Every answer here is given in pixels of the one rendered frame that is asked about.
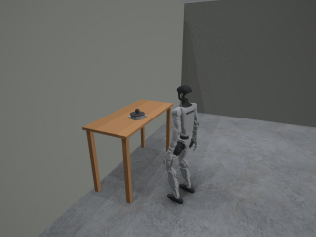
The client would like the robot left forearm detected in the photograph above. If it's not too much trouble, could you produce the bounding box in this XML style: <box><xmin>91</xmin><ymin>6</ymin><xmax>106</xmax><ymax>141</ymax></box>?
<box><xmin>167</xmin><ymin>128</ymin><xmax>179</xmax><ymax>154</ymax></box>

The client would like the humanoid robot torso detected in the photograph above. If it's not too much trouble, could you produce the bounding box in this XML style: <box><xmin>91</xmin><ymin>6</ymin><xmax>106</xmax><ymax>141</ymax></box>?
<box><xmin>177</xmin><ymin>104</ymin><xmax>195</xmax><ymax>150</ymax></box>

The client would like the lid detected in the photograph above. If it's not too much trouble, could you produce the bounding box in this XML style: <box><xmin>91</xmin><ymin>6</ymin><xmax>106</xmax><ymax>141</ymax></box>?
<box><xmin>130</xmin><ymin>111</ymin><xmax>145</xmax><ymax>117</ymax></box>

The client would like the table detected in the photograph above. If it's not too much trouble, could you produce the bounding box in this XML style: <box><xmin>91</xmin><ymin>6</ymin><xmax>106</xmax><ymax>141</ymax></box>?
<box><xmin>82</xmin><ymin>99</ymin><xmax>173</xmax><ymax>204</ymax></box>

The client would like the pot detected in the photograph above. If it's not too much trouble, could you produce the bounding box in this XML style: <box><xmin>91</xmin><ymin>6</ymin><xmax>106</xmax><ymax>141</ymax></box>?
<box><xmin>128</xmin><ymin>114</ymin><xmax>147</xmax><ymax>120</ymax></box>

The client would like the robot right hand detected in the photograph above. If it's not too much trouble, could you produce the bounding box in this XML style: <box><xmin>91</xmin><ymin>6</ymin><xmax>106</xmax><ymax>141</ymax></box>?
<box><xmin>190</xmin><ymin>138</ymin><xmax>198</xmax><ymax>151</ymax></box>

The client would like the robot left hand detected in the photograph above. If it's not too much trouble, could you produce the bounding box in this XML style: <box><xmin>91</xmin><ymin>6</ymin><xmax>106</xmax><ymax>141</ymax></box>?
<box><xmin>163</xmin><ymin>151</ymin><xmax>173</xmax><ymax>167</ymax></box>

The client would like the robot right foot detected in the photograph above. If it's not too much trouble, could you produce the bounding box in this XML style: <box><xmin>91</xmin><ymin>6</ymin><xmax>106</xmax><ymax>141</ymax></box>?
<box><xmin>179</xmin><ymin>183</ymin><xmax>195</xmax><ymax>193</ymax></box>

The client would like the robot left upper arm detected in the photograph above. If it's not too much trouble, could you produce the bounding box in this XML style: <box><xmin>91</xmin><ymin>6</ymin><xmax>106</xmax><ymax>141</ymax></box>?
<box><xmin>171</xmin><ymin>107</ymin><xmax>182</xmax><ymax>135</ymax></box>

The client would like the robot right upper arm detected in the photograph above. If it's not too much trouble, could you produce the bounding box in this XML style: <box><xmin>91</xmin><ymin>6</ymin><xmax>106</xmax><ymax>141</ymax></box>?
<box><xmin>190</xmin><ymin>103</ymin><xmax>199</xmax><ymax>125</ymax></box>

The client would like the robot right forearm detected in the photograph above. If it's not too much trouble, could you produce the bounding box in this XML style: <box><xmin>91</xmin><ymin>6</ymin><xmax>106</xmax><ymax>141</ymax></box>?
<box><xmin>192</xmin><ymin>124</ymin><xmax>199</xmax><ymax>140</ymax></box>

